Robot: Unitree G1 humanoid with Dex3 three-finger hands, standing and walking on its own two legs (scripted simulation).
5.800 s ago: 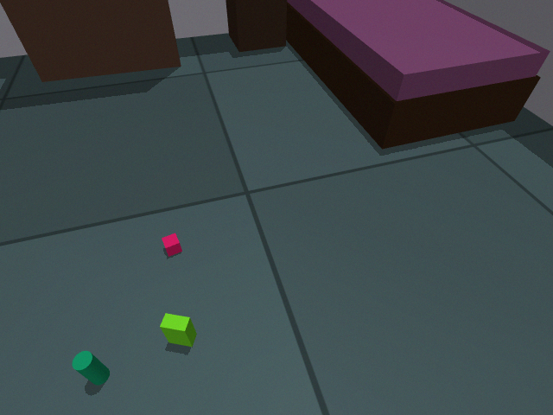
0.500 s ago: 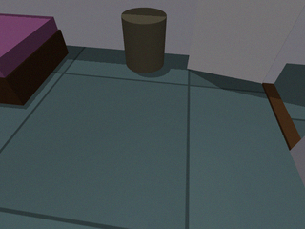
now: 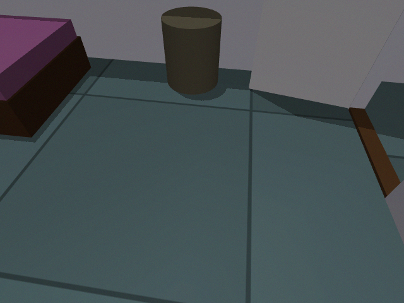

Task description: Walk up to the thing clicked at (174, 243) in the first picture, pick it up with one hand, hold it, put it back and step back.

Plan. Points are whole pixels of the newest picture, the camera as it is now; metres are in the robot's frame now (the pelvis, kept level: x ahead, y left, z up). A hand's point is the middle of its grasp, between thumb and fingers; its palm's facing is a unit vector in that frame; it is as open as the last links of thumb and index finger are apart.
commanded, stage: stand
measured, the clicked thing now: out of the picture +0.02 +1.03 -0.75
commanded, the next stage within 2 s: walk up in 0.20 s
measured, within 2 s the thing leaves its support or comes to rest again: neither
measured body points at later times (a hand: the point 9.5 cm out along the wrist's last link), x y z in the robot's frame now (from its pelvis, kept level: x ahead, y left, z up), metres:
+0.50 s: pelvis +0.06 -0.05 -0.02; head +0.06 -0.07 +0.43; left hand +0.15 +0.29 -0.11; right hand +0.07 -0.39 -0.15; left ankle -0.01 +0.11 -0.74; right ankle +0.11 -0.18 -0.75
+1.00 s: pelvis +0.29 -0.03 -0.03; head +0.32 -0.01 +0.42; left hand +0.32 +0.29 -0.16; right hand +0.39 -0.35 -0.12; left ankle +0.37 +0.08 -0.75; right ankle +0.13 -0.18 -0.69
